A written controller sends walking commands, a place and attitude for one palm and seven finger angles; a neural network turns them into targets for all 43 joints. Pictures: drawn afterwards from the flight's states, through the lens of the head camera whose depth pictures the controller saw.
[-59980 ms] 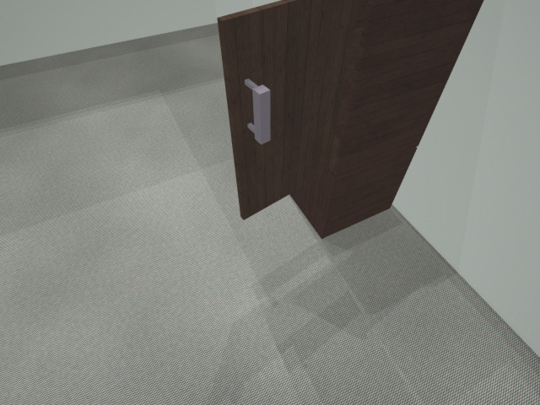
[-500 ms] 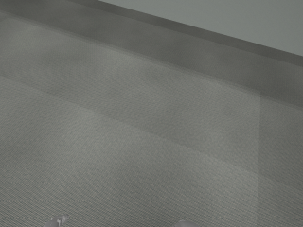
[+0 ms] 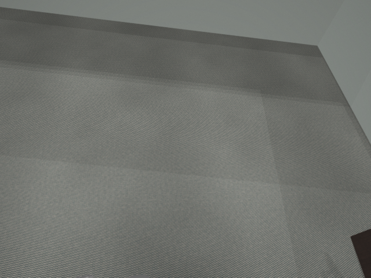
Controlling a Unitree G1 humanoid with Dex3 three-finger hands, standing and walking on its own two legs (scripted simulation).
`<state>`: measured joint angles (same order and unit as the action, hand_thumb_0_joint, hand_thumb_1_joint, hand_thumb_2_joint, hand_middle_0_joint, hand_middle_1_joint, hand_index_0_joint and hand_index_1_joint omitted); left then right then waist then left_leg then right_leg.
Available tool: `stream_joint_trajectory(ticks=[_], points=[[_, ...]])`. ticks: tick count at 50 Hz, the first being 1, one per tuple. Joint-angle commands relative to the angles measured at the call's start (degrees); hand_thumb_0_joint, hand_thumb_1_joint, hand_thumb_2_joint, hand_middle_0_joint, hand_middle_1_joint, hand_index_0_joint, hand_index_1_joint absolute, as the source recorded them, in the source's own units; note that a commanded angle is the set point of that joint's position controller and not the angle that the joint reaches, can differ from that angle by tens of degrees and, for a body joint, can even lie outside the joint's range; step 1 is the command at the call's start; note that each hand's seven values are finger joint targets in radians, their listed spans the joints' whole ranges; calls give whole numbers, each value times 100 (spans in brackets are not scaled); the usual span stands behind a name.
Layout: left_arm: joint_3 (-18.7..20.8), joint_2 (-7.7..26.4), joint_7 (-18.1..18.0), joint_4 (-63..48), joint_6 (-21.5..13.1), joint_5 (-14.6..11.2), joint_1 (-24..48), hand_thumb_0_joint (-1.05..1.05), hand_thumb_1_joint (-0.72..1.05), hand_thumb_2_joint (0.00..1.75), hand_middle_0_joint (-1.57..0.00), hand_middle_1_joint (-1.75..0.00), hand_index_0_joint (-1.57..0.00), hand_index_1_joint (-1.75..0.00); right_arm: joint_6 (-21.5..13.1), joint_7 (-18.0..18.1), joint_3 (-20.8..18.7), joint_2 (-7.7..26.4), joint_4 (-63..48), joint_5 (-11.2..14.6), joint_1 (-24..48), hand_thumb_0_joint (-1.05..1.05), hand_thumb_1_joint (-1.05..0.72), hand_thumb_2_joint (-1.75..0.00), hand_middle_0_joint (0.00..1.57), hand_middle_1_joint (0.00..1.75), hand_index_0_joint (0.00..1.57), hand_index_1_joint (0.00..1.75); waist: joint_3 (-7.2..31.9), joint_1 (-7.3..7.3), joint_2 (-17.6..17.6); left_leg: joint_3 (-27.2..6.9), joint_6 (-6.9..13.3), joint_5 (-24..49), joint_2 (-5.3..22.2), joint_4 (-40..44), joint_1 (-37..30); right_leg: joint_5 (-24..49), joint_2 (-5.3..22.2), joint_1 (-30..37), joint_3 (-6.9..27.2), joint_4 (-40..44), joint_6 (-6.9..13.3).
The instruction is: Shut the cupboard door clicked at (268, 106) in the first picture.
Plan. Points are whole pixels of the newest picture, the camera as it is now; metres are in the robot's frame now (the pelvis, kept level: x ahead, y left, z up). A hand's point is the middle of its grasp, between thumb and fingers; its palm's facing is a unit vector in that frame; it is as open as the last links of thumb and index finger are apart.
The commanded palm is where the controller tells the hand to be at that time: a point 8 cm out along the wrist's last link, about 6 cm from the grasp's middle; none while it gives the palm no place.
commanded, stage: turn to face it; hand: left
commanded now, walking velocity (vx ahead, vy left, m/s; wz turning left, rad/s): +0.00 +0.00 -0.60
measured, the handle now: out of the picture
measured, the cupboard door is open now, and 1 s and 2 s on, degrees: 26 26 26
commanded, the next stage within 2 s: take the last steps up to it in 1.82 s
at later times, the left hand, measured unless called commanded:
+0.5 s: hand (129, 262) +0.17 +0.13 -0.14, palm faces -0.32 -0.91 -0.27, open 7.4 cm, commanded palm none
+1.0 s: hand (130, 241) +0.22 +0.14 -0.16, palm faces -0.53 -0.82 -0.19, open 7.4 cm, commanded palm none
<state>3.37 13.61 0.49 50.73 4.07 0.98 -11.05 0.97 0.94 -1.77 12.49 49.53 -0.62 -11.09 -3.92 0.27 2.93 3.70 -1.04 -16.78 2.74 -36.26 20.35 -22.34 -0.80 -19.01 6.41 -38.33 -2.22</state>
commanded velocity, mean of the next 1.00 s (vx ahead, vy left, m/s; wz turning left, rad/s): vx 0.00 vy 0.00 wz -0.60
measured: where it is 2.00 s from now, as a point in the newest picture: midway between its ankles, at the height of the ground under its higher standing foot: outside the picture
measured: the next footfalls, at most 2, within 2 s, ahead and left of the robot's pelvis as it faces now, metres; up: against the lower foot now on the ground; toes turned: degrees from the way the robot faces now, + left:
right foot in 0.42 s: -0.01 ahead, -0.14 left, +0.00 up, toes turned -21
left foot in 0.84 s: +0.13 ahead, +0.07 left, +0.00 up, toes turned -26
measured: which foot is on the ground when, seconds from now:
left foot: down 0.00-0.42, up 0.44-0.82, down 0.84-1.00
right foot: up 0.00-0.40, down 0.42-0.84, up 0.86-1.00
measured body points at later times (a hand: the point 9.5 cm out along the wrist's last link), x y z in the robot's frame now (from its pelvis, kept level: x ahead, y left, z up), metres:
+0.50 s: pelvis +0.00 -0.02 +0.00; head +0.03 -0.06 +0.45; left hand +0.19 +0.18 -0.12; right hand -0.05 -0.29 -0.15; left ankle +0.01 +0.11 -0.68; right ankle -0.04 -0.13 -0.72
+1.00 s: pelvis +0.04 +0.01 +0.02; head +0.10 +0.01 +0.46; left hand +0.25 +0.19 -0.14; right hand -0.02 -0.25 -0.10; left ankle +0.10 +0.09 -0.72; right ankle -0.08 -0.09 -0.64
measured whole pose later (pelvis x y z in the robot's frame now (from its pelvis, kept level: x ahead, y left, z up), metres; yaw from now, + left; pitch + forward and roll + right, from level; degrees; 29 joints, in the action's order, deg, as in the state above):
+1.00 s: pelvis +0.04 +0.01 +0.02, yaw -36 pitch +1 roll -3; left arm 5.3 15.8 1.7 51.9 4.9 1.3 -10.8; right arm 1.1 1.6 -0.4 11.0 48.4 -1.6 -10.8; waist -4.7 -0.8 2.2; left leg 7.5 1.0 -16.1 5.6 -30.2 15.1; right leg -27.3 -0.8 -27.3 0.3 -63.6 -2.9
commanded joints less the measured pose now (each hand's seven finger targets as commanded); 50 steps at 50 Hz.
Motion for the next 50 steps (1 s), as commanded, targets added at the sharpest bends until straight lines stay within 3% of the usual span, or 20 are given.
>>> stream_joint_trajectory(ticks=[1,3,6,12,16,19,20,21,22,23,24,28,36,39,40,41,42,43,46,50], points=[[243,602,19,-603,-99,15,132,0,90,90,-20,-30,-20,-30,-148,131,-266,1372,-301,-124,-542,0,-90,-90,20,30,20,30,702,117,-1814,-2036,924,1481,2334,2028,-1060,-1132,123,-1282,-217,-2759,49],[320,648,124,-494,-80,34,240,0,90,90,-20,-30,-20,-30,-147,153,-209,1137,-446,-132,-195,0,-90,-90,20,30,20,30,271,29,-1387,-1325,808,1486,1923,1990,-688,-610,238,-1260,-390,-3172,-38],[284,467,199,-424,-47,19,114,0,90,90,-20,-30,-20,-30,-139,172,-197,1018,-385,-103,-179,0,-90,-90,20,30,20,30,400,-12,-1236,-466,706,1744,1587,1813,-1156,-202,285,-1291,-678,-2914,-119],[228,303,204,-579,-46,12,519,0,90,90,-20,-30,-20,-30,-125,128,-310,1046,-111,-111,-637,0,-90,-90,20,30,20,30,618,240,-1322,-168,859,2075,1883,1679,-1697,-327,374,-1090,-910,-1630,-131],[189,278,183,-564,-104,18,457,0,90,90,-20,-30,-20,-30,-81,63,-383,1162,-37,-112,-564,0,-90,-90,20,30,20,30,674,239,-1574,192,796,2417,1946,1291,-1655,-330,204,-501,-1231,-593,-14],[225,435,155,-423,-166,17,-63,0,90,90,-20,-30,-20,-30,-52,30,-420,1219,-61,-69,-325,0,-90,-90,20,30,20,30,851,-106,-1282,568,379,1938,1790,492,-1104,936,144,683,-1278,992,157],[293,788,110,-293,-227,51,-471,0,90,90,-20,-30,-20,-30,-44,-4,-402,1040,-114,-14,-283,0,-90,-90,20,30,20,30,1002,-312,-400,797,65,1165,1459,-359,-487,1654,591,1514,-640,1665,338],[407,1440,20,-234,-310,108,-710,0,90,90,-20,-30,-20,-30,-15,-32,-270,505,-388,-3,-81,0,-90,-90,20,30,20,30,784,-480,1593,993,-296,-1779,513,-1705,1215,3177,1992,2123,1457,2046,907],[421,1602,-47,-174,-273,8,-861,0,90,90,-20,-30,-20,-30,83,15,-252,671,-486,-24,131,0,-90,-90,20,30,20,30,709,-554,1395,189,-292,-2097,311,-2688,1518,3729,2390,1665,1725,2020,1382],[382,1483,-76,-238,-252,2,-663,0,90,90,-20,-30,-20,-30,127,7,-252,634,-478,-9,189,0,-90,-90,20,30,20,30,463,-414,898,-199,-252,-1645,408,-3071,1650,2934,2227,1326,1409,2113,1473],[401,1297,-130,-314,-280,27,-277,0,90,90,-20,-30,-20,-30,121,29,-262,613,-428,-28,173,0,-90,-90,20,30,20,30,389,-225,1284,-310,-280,-1373,425,-3164,1978,2701,1927,1432,1422,2154,1364],[250,918,-114,-466,-336,-2,157,0,90,90,-20,-30,-20,-30,125,-32,-281,670,-188,-50,-25,0,-90,-90,20,30,20,30,531,36,560,-288,-421,-411,352,-2808,1246,2824,1301,976,574,1912,1142],[342,1073,-100,-327,-312,71,-159,0,90,90,-20,-30,-20,-30,26,30,-238,577,-395,14,288,0,-90,-90,20,30,20,30,668,-149,503,-294,-404,-864,59,-1028,769,3172,1407,1220,1328,1600,1398],[348,1075,-83,-380,-245,14,160,0,90,90,-20,-30,-20,-30,-33,83,-217,593,-241,42,-233,0,-90,-90,20,30,20,30,741,117,543,-209,-338,80,-134,535,-514,3090,1059,503,1304,1138,1001],[311,953,-69,-423,-218,-27,260,0,90,90,-20,-30,-20,-30,-79,102,-239,736,-170,35,-507,0,-90,-90,20,30,20,30,828,266,276,-261,-294,618,32,1235,-1277,2504,735,-2,1054,841,710],[251,599,-40,-487,-187,-75,97,0,90,90,-20,-30,-20,-30,-124,112,-309,1173,-172,-22,-572,0,-90,-90,20,30,20,30,921,226,-1019,-1345,6,811,1088,1811,-1890,963,16,-818,535,55,382],[213,441,-1,-582,-187,-78,49,0,90,90,-20,-30,-20,-30,-120,129,-381,1588,-252,-84,-722,0,-90,-90,20,30,20,30,915,254,-2142,-2378,654,1731,2325,1980,-1950,-1291,-338,-1369,-344,-1291,104],[240,612,6,-585,-170,-18,141,0,90,90,-20,-30,-20,-30,-79,134,-339,1554,-302,-121,-664,0,-90,-90,20,30,20,30,784,270,-1596,-2263,996,1838,2536,1881,-1431,-1394,-60,-1168,-241,-2215,116],[322,681,134,-404,-109,39,92,0,90,90,-20,-30,-20,-30,-123,172,-203,1128,-509,-121,5,0,-90,-90,20,30,20,30,476,-12,-1416,-1234,849,2110,1888,1799,-1016,-684,197,-1262,-409,-2987,-40],[262,440,193,-412,-56,4,225,0,90,90,-20,-30,-20,-30,-113,168,-245,1063,-340,-114,-276,0,-90,-90,20,30,20,30,623,75,-1271,-417,799,2653,1628,1564,-1646,-310,237,-1315,-700,-2536,-143]])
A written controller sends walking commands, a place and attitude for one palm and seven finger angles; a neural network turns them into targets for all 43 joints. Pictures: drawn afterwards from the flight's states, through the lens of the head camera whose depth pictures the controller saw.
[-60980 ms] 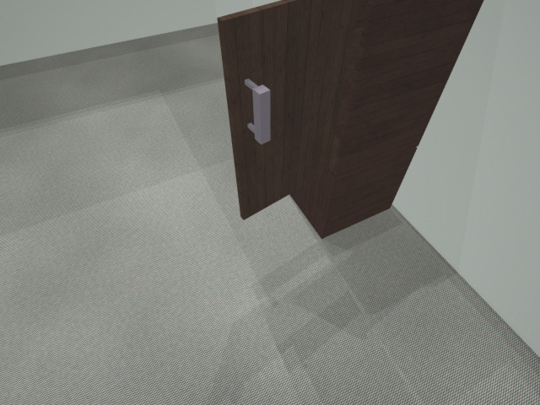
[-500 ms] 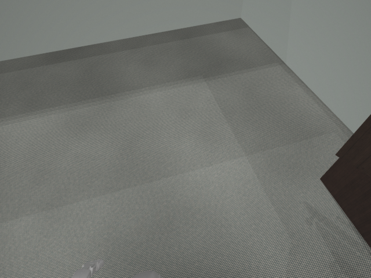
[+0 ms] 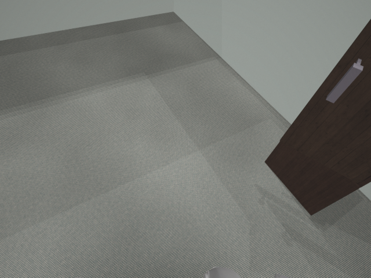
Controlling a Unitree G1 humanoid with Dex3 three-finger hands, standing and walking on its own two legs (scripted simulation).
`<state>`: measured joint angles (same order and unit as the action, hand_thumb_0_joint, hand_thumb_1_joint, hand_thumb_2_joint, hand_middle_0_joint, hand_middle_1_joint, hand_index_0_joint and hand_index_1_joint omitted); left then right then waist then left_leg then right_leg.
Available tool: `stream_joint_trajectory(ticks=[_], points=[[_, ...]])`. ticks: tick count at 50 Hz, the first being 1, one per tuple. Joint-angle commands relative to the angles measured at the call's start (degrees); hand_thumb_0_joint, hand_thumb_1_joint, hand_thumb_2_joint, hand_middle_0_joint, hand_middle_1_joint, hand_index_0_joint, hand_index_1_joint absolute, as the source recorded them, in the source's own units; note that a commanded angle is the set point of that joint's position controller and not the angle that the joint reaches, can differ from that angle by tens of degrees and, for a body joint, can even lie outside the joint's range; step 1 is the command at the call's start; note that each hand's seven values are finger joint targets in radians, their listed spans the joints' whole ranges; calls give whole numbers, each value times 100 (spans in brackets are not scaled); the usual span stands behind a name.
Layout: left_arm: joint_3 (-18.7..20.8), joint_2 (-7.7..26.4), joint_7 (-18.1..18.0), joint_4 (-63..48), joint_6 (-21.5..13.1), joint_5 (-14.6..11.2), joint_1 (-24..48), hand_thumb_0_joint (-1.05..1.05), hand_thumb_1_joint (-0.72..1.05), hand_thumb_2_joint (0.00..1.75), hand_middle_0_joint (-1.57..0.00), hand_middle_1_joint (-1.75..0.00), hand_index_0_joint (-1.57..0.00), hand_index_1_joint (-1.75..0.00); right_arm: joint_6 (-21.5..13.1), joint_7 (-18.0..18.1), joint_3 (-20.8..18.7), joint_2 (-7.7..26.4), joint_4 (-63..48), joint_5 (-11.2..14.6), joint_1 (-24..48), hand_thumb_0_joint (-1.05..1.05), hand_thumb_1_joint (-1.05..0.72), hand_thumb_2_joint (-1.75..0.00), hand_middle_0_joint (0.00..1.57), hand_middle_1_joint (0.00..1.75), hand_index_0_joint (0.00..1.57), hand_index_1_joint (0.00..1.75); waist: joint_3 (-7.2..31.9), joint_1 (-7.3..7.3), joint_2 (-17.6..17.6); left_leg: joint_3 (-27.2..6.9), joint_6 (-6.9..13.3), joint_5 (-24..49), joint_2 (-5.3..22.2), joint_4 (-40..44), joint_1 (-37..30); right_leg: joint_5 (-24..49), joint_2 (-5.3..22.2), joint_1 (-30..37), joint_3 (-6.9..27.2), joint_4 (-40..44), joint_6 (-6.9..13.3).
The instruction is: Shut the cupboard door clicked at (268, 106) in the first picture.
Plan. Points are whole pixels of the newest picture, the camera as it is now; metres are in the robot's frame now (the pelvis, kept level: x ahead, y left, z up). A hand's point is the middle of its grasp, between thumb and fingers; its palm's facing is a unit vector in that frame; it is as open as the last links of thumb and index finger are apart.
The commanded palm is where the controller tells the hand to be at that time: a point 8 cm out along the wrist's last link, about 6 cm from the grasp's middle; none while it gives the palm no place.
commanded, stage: turn to face it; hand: left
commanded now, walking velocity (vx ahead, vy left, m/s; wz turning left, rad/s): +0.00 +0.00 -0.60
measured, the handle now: (344, 80) +0.70 -0.45 +0.05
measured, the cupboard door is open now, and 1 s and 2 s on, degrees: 26 26 26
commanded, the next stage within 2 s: take the last steps up to it in 0.82 s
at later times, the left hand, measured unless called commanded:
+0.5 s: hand (132, 265) +0.16 +0.13 -0.16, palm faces -0.29 -0.93 -0.24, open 7.4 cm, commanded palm none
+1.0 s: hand (136, 239) +0.22 +0.13 -0.17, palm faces -0.47 -0.86 -0.22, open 7.4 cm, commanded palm none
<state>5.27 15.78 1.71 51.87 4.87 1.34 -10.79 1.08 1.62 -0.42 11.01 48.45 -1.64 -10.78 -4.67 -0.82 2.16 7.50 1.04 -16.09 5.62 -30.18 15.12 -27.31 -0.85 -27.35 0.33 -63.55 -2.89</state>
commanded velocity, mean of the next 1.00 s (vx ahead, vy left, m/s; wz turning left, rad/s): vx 0.03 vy -0.02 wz -0.42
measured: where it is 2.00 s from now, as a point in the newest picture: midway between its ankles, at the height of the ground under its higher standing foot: (218, 272)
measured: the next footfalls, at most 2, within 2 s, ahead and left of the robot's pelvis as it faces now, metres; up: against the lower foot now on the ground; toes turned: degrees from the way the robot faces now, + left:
right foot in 0.26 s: +0.02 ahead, -0.16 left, +0.00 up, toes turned -14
left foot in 0.64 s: +0.13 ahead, +0.08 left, +0.00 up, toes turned -17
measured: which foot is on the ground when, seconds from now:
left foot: down 0.00-0.26, up 0.28-0.62, down 0.64-1.00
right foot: up 0.00-0.24, down 0.26-0.64, up 0.66-1.00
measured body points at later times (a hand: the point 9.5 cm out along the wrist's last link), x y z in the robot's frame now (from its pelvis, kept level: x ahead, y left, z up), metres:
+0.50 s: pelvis +0.02 -0.03 +0.00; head +0.06 -0.05 +0.44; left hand +0.18 +0.18 -0.14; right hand +0.01 -0.31 -0.15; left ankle +0.05 +0.10 -0.68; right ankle -0.02 -0.15 -0.74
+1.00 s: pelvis +0.04 -0.01 +0.00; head +0.08 -0.02 +0.45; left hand +0.24 +0.18 -0.15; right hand -0.05 -0.23 -0.15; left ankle +0.09 +0.09 -0.74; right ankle -0.05 -0.11 -0.71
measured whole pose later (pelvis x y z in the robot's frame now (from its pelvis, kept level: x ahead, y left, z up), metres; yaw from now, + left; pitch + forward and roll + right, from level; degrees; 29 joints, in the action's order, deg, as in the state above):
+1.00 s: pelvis +0.04 -0.01 +0.00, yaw -28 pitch +1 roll -2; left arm 3.5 13.3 0.9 54.0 4.1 1.2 -9.0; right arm 1.3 1.4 -1.4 11.0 54.6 -1.7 -15.9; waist -3.6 1.7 -1.0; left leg 9.8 0.6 -16.0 6.2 -29.5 13.9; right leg -25.5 0.6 -17.7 -2.0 -42.4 -1.6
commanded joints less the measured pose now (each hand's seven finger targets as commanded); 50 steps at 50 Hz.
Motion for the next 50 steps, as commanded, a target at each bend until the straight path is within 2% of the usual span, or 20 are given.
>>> stream_joint_trajectory(ticks=[1,8,11,12,13,14,15,16,19,22,27,30,31,32,33,34,35,39,46,50], points=[[63,210,80,-547,-142,-31,272,0,90,90,-20,-30,-20,-30,-124,101,-389,1211,-196,1,-411,0,-90,-90,20,30,20,30,703,235,-1205,-744,613,2706,1385,921,-1239,188,274,-484,-165,162,-83],[-8,111,73,-628,-199,-30,477,0,90,90,-20,-30,-20,-30,-76,-1,-528,1382,-19,-15,-483,0,-90,-90,20,30,20,30,799,319,-1557,-240,549,2821,1565,509,-1159,226,160,432,-591,1996,62],[25,318,39,-480,-277,-13,-32,0,90,90,-20,-30,-20,-30,-49,-48,-553,1412,-13,40,-328,0,-90,-90,20,30,20,30,881,-20,-1148,113,104,2266,1366,-336,-514,1607,96,1695,-645,3603,243],[93,679,-11,-343,-346,17,-477,0,90,90,-20,-30,-20,-30,-53,-80,-528,1215,-70,92,-313,0,-90,-90,20,30,20,30,1134,-240,-280,377,-209,1550,1022,-1238,152,2542,686,2657,95,4146,491],[217,1317,-101,-227,-413,49,-870,0,90,90,-20,-30,-20,-30,-46,-97,-376,716,-375,104,61,0,-90,-90,20,30,20,30,1007,-481,1606,545,-539,-1899,65,-2562,1853,4721,2059,3334,2113,4269,1111],[219,1425,-174,-155,-395,-49,-1027,0,90,90,-20,-30,-20,-30,49,-25,-362,899,-453,100,211,0,-90,-90,20,30,20,30,979,-501,1325,-316,-532,-2279,-22,-3454,2053,5372,2467,2897,2352,4250,1602],[185,1297,-203,-223,-378,-52,-795,0,90,90,-20,-30,-20,-30,96,-24,-364,837,-431,110,239,0,-90,-90,20,30,20,30,669,-341,898,-646,-503,-1851,93,-3775,2198,4624,2255,2570,1987,4348,1636],[202,1102,-273,-306,-367,-34,-387,0,90,90,-20,-30,-20,-30,103,-10,-372,812,-381,90,223,0,-90,-90,20,30,20,30,610,-176,1309,-687,-532,-1582,153,-3823,2418,4383,1958,2607,1983,4354,1510],[45,752,-257,-501,-410,-50,98,0,90,90,-20,-30,-20,-30,110,-73,-393,909,-151,63,22,0,-90,-90,20,30,20,30,669,96,933,-709,-637,-749,104,-3588,1879,4230,1386,2117,1173,4251,1258],[56,826,-238,-519,-418,-13,120,0,90,90,-20,-30,-20,-30,132,-100,-372,818,-86,65,-91,0,-90,-90,20,30,20,30,760,141,517,-583,-653,-565,-51,-3024,1460,3438,1272,1808,1173,4337,1265],[109,904,-215,-452,-381,39,54,0,90,90,-20,-30,-20,-30,30,-68,-337,733,-180,106,20,0,-90,-90,20,30,20,30,701,58,616,-534,-573,-794,-244,-1518,925,3155,1346,1668,1638,4207,1386],[84,792,-205,-424,-331,-39,239,0,90,90,-20,-30,-20,-30,-54,-10,-317,764,14,119,-517,0,-90,-90,20,30,20,30,747,321,623,-477,-504,398,-402,153,-333,3016,984,1056,1573,3688,949],[41,552,-198,-454,-306,-73,205,0,90,90,-20,-30,-20,-30,-112,3,-351,1014,52,107,-708,0,-90,-90,20,30,20,30,866,371,-131,-979,-382,636,57,839,-914,2292,577,618,1285,3201,677],[-23,211,-159,-508,-277,-125,-69,0,90,90,-20,-30,-20,-30,-162,18,-440,1566,29,15,-827,0,-90,-90,20,30,20,30,1014,317,-1731,-2340,129,1446,1347,1146,-1388,565,-185,-135,531,2130,318],[-28,254,-160,-548,-268,-94,13,0,90,90,-20,-30,-20,-30,-115,44,-462,1708,-16,-10,-830,0,-90,-90,20,30,20,30,869,366,-1958,-2754,690,1879,2059,1310,-997,-860,-199,-211,201,999,217],[-2,330,-149,-515,-243,-48,79,0,90,90,-20,-30,-20,-30,-106,60,-405,1546,-58,-43,-670,0,-90,-90,20,30,20,30,728,323,-1419,-2541,839,1654,1970,1359,-508,-721,-4,-31,396,348,223],[35,332,-123,-426,-207,-20,49,0,90,90,-20,-30,-20,-30,-129,87,-355,1388,-97,-40,-420,0,-90,-90,20,30,20,30,587,198,-1648,-2318,785,1647,1745,1452,-330,-434,82,-170,392,17,148],[-8,151,-37,-274,-184,-26,26,0,90,90,-20,-30,-20,-30,-133,112,-294,1127,-44,-39,-317,0,-90,-90,20,30,20,30,525,118,-1175,-1205,645,2385,1163,1129,-618,74,153,-92,66,252,66],[-133,-52,-78,-237,-223,-38,294,0,90,90,-20,-30,-20,-30,-94,75,-394,1155,370,-15,-854,0,-90,-90,20,30,20,30,857,356,-1395,-919,743,3203,1252,782,-1220,75,115,491,-320,1901,99],[-107,8,0,-56,-243,-11,-39,0,90,90,-20,-30,-20,-30,-66,37,-470,1298,465,-18,-756,0,-90,-90,20,30,20,30,858,198,-1111,-982,507,645,1366,787,-551,747,-15,1498,-554,3231,248]])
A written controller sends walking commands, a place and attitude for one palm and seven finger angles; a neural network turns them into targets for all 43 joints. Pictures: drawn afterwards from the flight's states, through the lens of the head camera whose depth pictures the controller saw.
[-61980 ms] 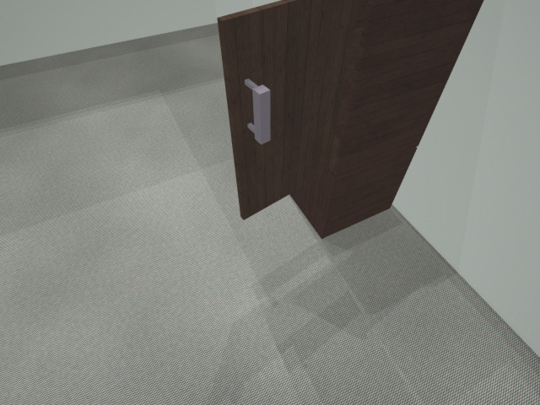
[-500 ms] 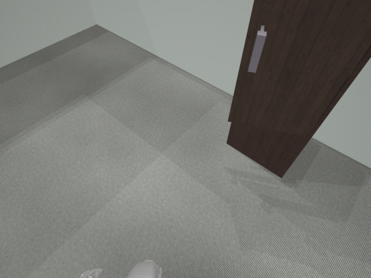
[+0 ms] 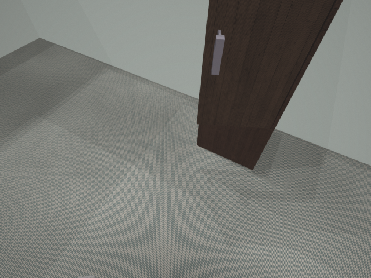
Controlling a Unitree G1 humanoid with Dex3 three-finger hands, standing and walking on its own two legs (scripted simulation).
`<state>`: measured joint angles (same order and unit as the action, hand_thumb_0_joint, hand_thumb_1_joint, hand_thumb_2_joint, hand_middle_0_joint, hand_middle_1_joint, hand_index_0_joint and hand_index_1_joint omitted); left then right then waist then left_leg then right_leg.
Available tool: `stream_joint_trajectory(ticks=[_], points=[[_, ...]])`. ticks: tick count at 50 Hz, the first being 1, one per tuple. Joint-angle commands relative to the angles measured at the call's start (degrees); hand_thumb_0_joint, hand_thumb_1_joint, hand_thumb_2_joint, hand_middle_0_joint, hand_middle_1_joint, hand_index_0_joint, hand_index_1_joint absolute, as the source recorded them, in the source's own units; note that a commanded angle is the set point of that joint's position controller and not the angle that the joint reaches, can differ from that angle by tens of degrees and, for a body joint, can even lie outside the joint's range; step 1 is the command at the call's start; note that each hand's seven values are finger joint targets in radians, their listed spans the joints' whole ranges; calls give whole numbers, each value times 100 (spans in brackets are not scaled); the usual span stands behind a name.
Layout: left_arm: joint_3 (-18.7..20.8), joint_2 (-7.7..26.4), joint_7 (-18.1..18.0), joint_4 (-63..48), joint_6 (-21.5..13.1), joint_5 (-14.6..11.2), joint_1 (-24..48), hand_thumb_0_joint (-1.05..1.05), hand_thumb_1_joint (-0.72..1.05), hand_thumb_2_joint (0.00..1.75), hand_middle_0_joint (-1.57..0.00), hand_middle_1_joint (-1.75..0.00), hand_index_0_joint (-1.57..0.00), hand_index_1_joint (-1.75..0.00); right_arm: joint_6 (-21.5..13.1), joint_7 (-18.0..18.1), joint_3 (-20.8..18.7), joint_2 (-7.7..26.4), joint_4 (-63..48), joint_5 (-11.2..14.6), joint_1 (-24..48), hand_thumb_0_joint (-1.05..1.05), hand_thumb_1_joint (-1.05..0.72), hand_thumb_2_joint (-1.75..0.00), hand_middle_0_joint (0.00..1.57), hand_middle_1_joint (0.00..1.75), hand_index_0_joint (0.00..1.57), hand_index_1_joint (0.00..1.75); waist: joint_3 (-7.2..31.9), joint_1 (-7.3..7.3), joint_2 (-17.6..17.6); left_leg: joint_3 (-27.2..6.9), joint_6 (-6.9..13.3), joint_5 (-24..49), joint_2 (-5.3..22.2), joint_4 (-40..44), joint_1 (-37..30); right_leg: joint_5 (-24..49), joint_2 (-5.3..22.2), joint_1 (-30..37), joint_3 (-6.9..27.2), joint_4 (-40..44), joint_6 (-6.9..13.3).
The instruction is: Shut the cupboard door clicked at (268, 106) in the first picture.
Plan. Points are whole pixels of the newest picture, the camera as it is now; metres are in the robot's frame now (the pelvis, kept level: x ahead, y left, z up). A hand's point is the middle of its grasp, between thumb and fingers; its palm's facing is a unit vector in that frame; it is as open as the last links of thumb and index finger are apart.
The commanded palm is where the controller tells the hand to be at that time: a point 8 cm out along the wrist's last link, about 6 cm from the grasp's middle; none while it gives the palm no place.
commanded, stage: take the last steps up to it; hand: left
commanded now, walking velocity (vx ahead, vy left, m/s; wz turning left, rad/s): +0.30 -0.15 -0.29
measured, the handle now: (217, 52) +0.78 -0.08 +0.06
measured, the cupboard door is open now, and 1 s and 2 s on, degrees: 26 26 26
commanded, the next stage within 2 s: come to a stop and stand still in 0.86 s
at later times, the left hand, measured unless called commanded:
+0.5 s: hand out of the picture +0.12 +0.16 -0.20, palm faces -0.09 -0.99 -0.11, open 7.4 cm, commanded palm none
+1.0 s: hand (183, 174) +0.44 +0.02 -0.18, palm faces -0.27 -0.94 -0.20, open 7.4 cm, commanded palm none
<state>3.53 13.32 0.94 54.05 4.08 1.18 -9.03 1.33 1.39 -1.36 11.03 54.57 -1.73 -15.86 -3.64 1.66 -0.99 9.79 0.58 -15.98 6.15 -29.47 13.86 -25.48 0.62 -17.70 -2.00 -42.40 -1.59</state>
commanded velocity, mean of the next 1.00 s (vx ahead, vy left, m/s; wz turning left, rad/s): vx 0.21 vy -0.12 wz -0.13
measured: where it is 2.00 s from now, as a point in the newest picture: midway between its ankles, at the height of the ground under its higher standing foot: (201, 264)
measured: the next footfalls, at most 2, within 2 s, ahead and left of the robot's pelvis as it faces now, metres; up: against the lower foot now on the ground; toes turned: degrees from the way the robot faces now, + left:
right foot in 0.06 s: +0.01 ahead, -0.13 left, +0.00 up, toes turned -4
left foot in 0.42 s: +0.21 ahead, +0.08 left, +0.00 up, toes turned +4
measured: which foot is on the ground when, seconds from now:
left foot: down 0.00-0.06, up 0.08-0.40, down 0.42-0.96, up 0.98-1.00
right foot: up 0.00-0.04, down 0.06-0.44, up 0.46-0.92, down 0.94-1.00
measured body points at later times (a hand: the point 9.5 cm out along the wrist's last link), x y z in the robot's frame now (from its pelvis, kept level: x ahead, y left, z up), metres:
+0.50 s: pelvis +0.12 -0.01 -0.02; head +0.15 +0.03 +0.43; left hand +0.12 +0.22 -0.19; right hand +0.16 -0.28 -0.13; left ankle +0.17 +0.07 -0.74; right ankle -0.01 -0.12 -0.69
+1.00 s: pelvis +0.29 -0.13 -0.02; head +0.34 -0.15 +0.43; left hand +0.46 +0.07 -0.16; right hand +0.14 -0.33 -0.17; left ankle +0.18 +0.06 -0.70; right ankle +0.34 -0.25 -0.74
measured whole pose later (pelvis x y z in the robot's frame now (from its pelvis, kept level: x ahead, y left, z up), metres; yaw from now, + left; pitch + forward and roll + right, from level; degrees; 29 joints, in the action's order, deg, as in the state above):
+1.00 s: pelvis +0.29 -0.13 -0.02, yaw -12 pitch +1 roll +0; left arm 2.4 10.7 1.3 56.3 -2.1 1.6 -5.3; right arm 0.7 0.7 -2.8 9.4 64.0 -0.7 -24.1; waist -6.2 3.7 -1.2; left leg 6.5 -2.6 -31.3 10.5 -48.7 9.5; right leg -12.3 1.6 -25.0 -4.9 -36.2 1.4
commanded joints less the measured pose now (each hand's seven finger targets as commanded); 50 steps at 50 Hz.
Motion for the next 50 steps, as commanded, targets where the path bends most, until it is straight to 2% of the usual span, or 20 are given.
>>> stream_joint_trajectory(ticks=[1,2,3,4,5,6,11,16,19,20,22,23,26,32,41,44,46,47,48,50], points=[[104,398,89,-194,-186,26,-413,0,90,90,-20,-30,-20,-30,-89,29,-384,1240,-145,15,-169,0,-90,-90,20,30,20,30,657,-175,-518,-1068,378,-186,1144,537,163,852,-142,1159,-247,1712,194],[190,649,77,-87,-231,56,-781,0,90,90,-20,-30,-20,-30,-98,6,-354,1060,-196,42,17,0,-90,-90,20,30,20,30,554,-420,201,-628,126,-1112,765,-90,980,355,283,1822,368,2370,391],[285,1162,15,35,-294,108,-1148,0,90,90,-20,-30,-20,-30,-114,-20,-241,608,-395,90,324,0,-90,-90,20,30,20,30,337,-633,1909,136,-250,-2086,-139,-1588,2283,-432,1525,2294,2314,3201,986],[293,1294,-55,59,-294,22,-1301,0,90,90,-20,-30,-20,-30,-74,-33,-240,801,-580,34,835,0,-90,-90,20,30,20,30,-120,-805,1768,-439,-237,-2141,-248,-2722,2751,-591,2022,1671,2940,3529,1515],[250,1182,-67,-29,-297,12,-1085,0,90,90,-20,-30,-20,-30,-78,-91,-284,785,-635,23,890,0,-90,-90,20,30,20,30,-417,-605,1148,-726,-206,-1651,-194,-3150,2881,-835,1858,1294,2512,3573,1564],[259,922,-120,-15,-353,18,-830,0,90,90,-20,-30,-20,-30,-64,-84,-309,760,-501,13,747,0,-90,-90,20,30,20,30,-400,-412,1547,-792,-210,-1308,-59,-3310,2917,-948,1611,1280,2483,3584,1457],[96,554,-116,20,-596,2,-616,0,90,90,-20,-30,-20,-30,-133,-175,-298,593,-205,-19,337,0,-90,-90,20,30,20,30,-179,-18,716,-609,-370,-280,-6,-2930,2240,1483,1031,1175,1021,3140,1350],[110,640,-91,247,-582,54,-900,0,90,90,-20,-30,-20,-30,-228,-135,-274,496,-385,10,675,0,-90,-90,20,30,20,30,-114,-143,714,-415,-318,-346,-95,-1549,1742,2060,1098,1265,1153,2885,1449],[147,677,-60,259,-551,8,-634,0,90,90,-20,-30,-20,-30,-337,-44,-296,613,-155,3,-31,0,-90,-90,20,30,20,30,131,228,480,-172,-262,223,-331,-392,286,2465,845,838,962,2100,1250],[131,567,-50,244,-548,-41,-606,0,90,90,-20,-30,-20,-30,-401,0,-334,825,76,-22,-694,0,-90,-90,20,30,20,30,515,495,65,-356,-253,614,-273,178,-884,2701,525,432,732,1040,1048],[16,188,38,18,-515,-56,-892,0,90,90,-20,-30,-20,-30,-426,127,-498,1834,293,-114,-1857,0,-90,-90,20,30,20,30,1308,722,-2019,-4091,666,-231,2405,1412,-2622,-722,-441,-1764,222,-2168,457],[84,481,42,7,-465,44,-656,0,90,90,-20,-30,-20,-30,-366,131,-457,1738,232,-63,-1499,0,-90,-90,20,30,20,30,860,590,-1147,-3932,791,-940,2471,1663,-1829,-547,-72,-1863,691,-2782,502],[143,358,172,84,-385,120,-413,0,90,90,-20,-30,-20,-30,-426,138,-261,1026,-45,-43,-446,0,-90,-90,20,30,20,30,-293,95,-763,-2623,386,-1155,1849,2047,-136,732,377,-1846,557,-2984,310],[109,15,182,149,-225,87,-578,0,90,90,-20,-30,-20,-30,-518,115,-259,821,166,-3,-698,0,-90,-90,20,30,20,30,-8,-95,-578,-783,382,922,1357,1849,-606,1675,402,-2068,384,-2389,50],[-21,61,163,-189,-326,30,595,0,90,90,-20,-30,-20,-30,-408,19,-335,797,485,-49,-1130,0,-90,-90,20,30,20,30,-449,212,-836,-312,506,2103,1391,1514,-776,1823,432,-1508,-215,93,137],[17,166,138,-51,-422,20,118,0,90,90,-20,-30,-20,-30,-367,28,-389,957,502,-38,-928,0,-90,-90,20,30,20,30,18,-44,-941,-165,376,2788,1390,893,-1018,1647,234,-574,-356,782,294],[121,566,69,367,-554,53,-1173,0,90,90,-20,-30,-20,-30,-362,-17,-379,875,522,31,-833,0,-90,-90,20,30,20,30,710,-617,-291,129,85,2779,911,-688,-431,2220,79,1381,-296,1499,429],[246,1058,-5,590,-630,109,-1833,0,90,90,-20,-30,-20,-30,-364,-69,-317,511,497,107,-964,0,-90,-90,20,30,20,30,1316,-861,985,398,-90,663,232,-2242,726,2874,1197,2653,893,1726,768],[264,1323,-53,683,-667,14,-1994,0,90,90,-20,-30,-20,-30,-315,-40,-221,198,352,156,-1085,0,-90,-90,20,30,20,30,1721,-713,1806,-155,-141,-2239,-426,-3698,1358,4150,2102,2886,2058,2061,1175],[113,886,-186,510,-717,-22,-1122,0,90,90,-20,-30,-20,-30,-216,-13,-171,94,401,180,-976,0,-90,-90,20,30,20,30,1300,-325,1302,-943,-144,-1666,-93,-4128,1417,5496,2012,1945,1643,2159,1167]])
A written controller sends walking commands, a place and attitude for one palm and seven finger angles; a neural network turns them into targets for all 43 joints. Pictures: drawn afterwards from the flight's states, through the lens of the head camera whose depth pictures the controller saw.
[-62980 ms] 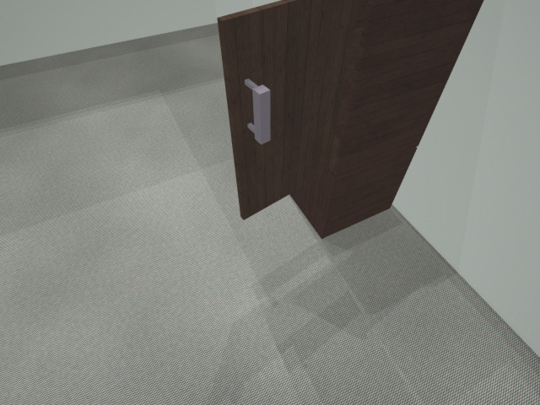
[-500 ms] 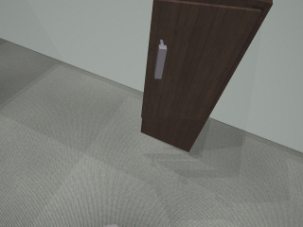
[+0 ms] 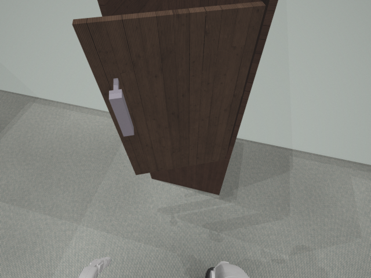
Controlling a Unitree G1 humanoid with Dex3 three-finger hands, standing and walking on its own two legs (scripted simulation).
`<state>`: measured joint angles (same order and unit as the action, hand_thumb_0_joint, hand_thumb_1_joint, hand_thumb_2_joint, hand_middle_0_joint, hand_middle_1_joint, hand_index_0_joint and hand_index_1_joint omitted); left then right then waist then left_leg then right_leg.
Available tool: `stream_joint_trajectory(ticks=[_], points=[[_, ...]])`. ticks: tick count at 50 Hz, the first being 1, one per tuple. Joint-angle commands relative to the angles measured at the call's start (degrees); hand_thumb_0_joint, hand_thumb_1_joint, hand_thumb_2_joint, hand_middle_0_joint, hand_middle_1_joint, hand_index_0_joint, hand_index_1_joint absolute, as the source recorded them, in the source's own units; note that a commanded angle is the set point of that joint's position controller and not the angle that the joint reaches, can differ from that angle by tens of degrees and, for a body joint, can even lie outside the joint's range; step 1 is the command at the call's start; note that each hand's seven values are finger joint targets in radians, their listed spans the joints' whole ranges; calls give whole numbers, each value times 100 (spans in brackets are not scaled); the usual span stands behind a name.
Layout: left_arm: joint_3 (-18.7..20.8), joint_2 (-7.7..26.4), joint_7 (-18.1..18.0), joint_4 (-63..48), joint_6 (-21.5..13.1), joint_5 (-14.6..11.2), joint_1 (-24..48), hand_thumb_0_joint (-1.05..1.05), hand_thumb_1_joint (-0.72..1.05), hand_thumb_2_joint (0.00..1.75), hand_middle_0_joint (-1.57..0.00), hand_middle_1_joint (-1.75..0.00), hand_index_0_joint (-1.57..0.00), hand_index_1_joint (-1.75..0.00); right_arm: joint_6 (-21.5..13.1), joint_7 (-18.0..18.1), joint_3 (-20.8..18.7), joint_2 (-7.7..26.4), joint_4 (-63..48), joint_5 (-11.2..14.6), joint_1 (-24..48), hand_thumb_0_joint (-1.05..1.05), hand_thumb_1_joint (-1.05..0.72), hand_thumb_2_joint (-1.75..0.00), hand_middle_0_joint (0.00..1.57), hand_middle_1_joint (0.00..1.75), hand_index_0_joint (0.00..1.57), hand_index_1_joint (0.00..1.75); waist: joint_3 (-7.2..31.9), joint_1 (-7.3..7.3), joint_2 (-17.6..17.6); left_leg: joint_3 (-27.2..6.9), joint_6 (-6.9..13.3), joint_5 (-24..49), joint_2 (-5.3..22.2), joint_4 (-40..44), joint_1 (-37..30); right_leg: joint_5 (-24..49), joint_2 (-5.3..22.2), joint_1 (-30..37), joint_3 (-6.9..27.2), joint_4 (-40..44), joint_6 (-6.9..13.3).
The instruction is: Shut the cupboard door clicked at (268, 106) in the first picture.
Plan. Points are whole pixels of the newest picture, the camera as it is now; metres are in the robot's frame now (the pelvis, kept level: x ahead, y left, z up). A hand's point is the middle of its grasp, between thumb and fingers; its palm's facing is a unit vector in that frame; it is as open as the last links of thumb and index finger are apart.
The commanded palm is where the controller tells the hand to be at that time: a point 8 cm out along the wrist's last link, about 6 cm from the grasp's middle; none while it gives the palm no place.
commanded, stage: come to a stop and stand still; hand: left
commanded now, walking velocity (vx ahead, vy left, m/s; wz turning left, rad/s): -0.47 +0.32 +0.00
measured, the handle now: (122, 107) +0.47 +0.15 +0.08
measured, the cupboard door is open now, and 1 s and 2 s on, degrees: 26 26 26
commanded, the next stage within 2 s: look again from close up in 1.32 s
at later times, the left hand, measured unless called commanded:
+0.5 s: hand out of the picture +0.06 +0.23 -0.16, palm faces +0.10 -0.97 -0.24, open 7.4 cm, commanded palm none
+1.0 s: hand out of the picture -0.02 +0.22 -0.15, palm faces +0.01 -0.98 -0.20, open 7.4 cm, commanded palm none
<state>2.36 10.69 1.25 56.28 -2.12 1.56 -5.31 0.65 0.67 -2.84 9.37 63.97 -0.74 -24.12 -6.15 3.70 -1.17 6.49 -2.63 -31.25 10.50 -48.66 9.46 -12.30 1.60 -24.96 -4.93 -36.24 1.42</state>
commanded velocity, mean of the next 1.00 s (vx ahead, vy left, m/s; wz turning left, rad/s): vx -0.08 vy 0.05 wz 0.00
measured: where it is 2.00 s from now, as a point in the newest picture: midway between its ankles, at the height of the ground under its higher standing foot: outside the picture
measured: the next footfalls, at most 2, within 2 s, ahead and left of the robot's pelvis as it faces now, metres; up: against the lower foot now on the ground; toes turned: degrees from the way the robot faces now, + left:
left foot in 0.50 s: +0.04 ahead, +0.16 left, +0.00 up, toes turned +3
right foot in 0.78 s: -0.01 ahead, -0.07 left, +0.00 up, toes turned +2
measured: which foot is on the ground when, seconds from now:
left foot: up 0.00-0.48, down 0.50-1.00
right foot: down 0.00-0.54, up 0.56-0.76, down 0.78-1.00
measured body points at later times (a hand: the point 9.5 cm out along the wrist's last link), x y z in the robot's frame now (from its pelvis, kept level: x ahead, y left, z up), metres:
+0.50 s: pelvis +0.02 +0.03 +0.01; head +0.05 +0.04 +0.46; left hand +0.05 +0.28 -0.14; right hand +0.15 -0.22 -0.12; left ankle +0.00 +0.16 -0.72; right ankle +0.08 -0.11 -0.72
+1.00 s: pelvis -0.03 +0.05 +0.02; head -0.02 +0.05 +0.47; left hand -0.02 +0.27 -0.13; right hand -0.03 -0.17 -0.14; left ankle +0.00 +0.16 -0.72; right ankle -0.05 -0.07 -0.72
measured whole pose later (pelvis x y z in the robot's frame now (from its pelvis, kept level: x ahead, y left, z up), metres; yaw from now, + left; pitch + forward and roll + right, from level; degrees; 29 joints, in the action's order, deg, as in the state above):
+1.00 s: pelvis -0.03 +0.05 +0.02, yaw +0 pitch -2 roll +0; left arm -0.1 8.3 -2.1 64.3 0.6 0.8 -15.0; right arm 0.7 1.3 -0.2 9.2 64.1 -0.2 -15.5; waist -2.3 0.9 -0.1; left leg 3.7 1.0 -9.8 -0.2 -22.1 10.6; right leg -14.9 0.4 -7.1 1.9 -23.8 -0.4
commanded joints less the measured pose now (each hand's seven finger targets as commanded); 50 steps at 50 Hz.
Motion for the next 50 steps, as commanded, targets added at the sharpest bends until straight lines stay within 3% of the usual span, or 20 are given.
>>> stream_joint_trajectory(ticks=[1,4,9,15,20,23,24,25,26,27,29,31,35,37,38,40,41,43,45,50], points=[[145,883,-274,204,-60,-77,-1060,0,90,90,-20,-30,-20,-30,-115,80,-18,310,-449,78,-147,0,-90,-90,20,30,20,30,1448,-383,849,-698,115,91,-470,-2035,1577,4623,1835,2402,1650,1424,839],[64,725,-351,33,-49,-48,-641,0,90,90,-20,-30,-20,-30,57,111,36,290,-367,92,-16,0,-90,-90,20,30,20,30,1261,-178,482,-726,30,430,-589,-1335,1123,5350,1672,1567,986,1394,739],[188,771,-403,21,84,-44,-787,0,90,90,-20,-30,-20,-30,315,68,-97,553,-651,11,635,0,-90,-90,20,30,20,30,1045,-381,740,-853,-107,541,-897,-1500,1725,4926,1871,1732,1190,1542,975],[250,905,-427,-191,166,-3,-648,0,90,90,-20,-30,-20,-30,376,-7,-160,714,-997,-6,1254,0,-90,-90,20,30,20,30,943,-380,1013,-977,-134,692,-926,-1429,1841,3747,1874,1554,1106,1636,1056],[288,1087,-362,-276,218,73,-735,0,90,90,-20,-30,-20,-30,225,-36,-102,611,-1161,38,1467,0,-90,-90,20,30,20,30,1064,-479,1233,-595,-36,579,-1016,315,1124,2926,1638,1573,1128,1480,996],[277,1102,-335,-204,262,7,-692,0,90,90,-20,-30,-20,-30,114,-28,-63,614,-987,37,947,0,-90,-90,20,30,20,30,1260,-252,1121,-422,14,1907,-1052,2301,-68,1831,1312,1253,988,1040,492],[234,918,-326,-217,292,-39,-738,0,90,90,-20,-30,-20,-30,50,-21,-80,850,-960,29,858,0,-90,-90,20,30,20,30,1313,-249,569,-734,88,2331,-670,2736,-581,960,985,844,759,685,203],[157,598,-304,-250,332,-82,-911,0,90,90,-20,-30,-20,-30,2,-4,-139,1269,-1058,-25,978,0,-90,-90,20,30,20,30,1230,-341,-846,-1913,431,3214,364,3072,-442,-527,355,429,325,219,-147],[113,501,-313,-271,390,-68,-836,0,90,90,-20,-30,-20,-30,50,34,-156,1435,-1168,-61,1296,0,-90,-90,20,30,20,30,823,-378,-1285,-2127,876,3589,901,3319,393,-1669,155,556,287,-356,-274],[121,507,-312,-285,417,-65,-757,0,90,90,-20,-30,-20,-30,60,57,-68,1350,-1214,-109,1526,0,-90,-90,20,30,20,30,547,-443,-963,-1903,1135,3090,849,3415,1007,-1683,124,770,506,-761,-225],[146,578,-284,-102,512,-28,-740,0,90,90,-20,-30,-20,-30,18,149,-3,1149,-1169,-105,1716,0,-90,-90,20,30,20,30,288,-514,-1209,-1602,1056,3376,420,3409,1006,-1398,42,646,660,-1246,-208],[132,553,-256,32,479,-48,-948,0,90,90,-20,-30,-20,-30,3,176,60,1014,-1103,-73,1655,0,-90,-90,20,30,20,30,315,-568,-983,-1399,1039,3578,275,3246,760,-1260,-23,640,682,-1303,-181],[27,403,-248,176,392,-76,-1029,0,90,90,-20,-30,-20,-30,-44,173,43,984,-839,-24,1292,0,-90,-90,20,30,20,30,594,-498,-731,-1482,1068,3242,213,3210,137,-1034,-35,964,518,-152,-239],[-4,368,-258,321,338,-82,-1226,0,90,90,-20,-30,-20,-30,-62,174,49,897,-727,24,1158,0,-90,-90,20,30,20,30,697,-553,-394,-1468,926,3167,47,2958,209,-206,-42,1578,620,1001,-208],[-22,439,-291,410,285,-73,-1374,0,90,90,-20,-30,-20,-30,-77,159,62,793,-676,64,1102,0,-90,-90,20,30,20,30,761,-556,-110,-1371,732,2871,-198,2774,293,330,98,1838,954,1542,-142],[-56,602,-309,466,189,-77,-1201,0,90,90,-20,-30,-20,-30,-82,114,99,551,-615,102,950,0,-90,-90,20,30,20,30,630,-313,380,-982,377,2308,-615,2702,110,583,692,1505,1450,1829,128],[-72,627,-307,452,191,-85,-1084,0,90,90,-20,-30,-20,-30,-84,85,113,513,-535,87,852,0,-90,-90,20,30,20,30,556,-264,106,-1020,352,2392,-635,2870,-53,484,678,1331,1338,1804,158],[-84,461,-326,564,130,-98,-1166,0,90,90,-20,-30,-20,-30,-138,114,116,624,-375,44,772,0,-90,-90,20,30,20,30,972,-290,712,-960,365,3228,-480,2718,-417,1299,422,1597,1139,1525,69],[-126,395,-340,601,131,-118,-1171,0,90,90,-20,-30,-20,-30,-151,115,124,665,-281,59,692,0,-90,-90,20,30,20,30,869,-287,756,-964,363,2872,-468,2875,-412,768,424,1541,1112,1687,36],[-132,309,-337,674,210,-100,-1224,0,90,90,-20,-30,-20,-30,-79,103,177,555,-77,20,624,0,-90,-90,20,30,20,30,-142,-320,325,-989,330,1722,-561,3261,124,-455,320,1054,1194,1980,39]])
